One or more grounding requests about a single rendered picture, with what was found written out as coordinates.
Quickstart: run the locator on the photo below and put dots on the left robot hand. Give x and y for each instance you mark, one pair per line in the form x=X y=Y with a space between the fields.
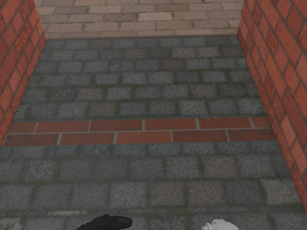
x=107 y=222

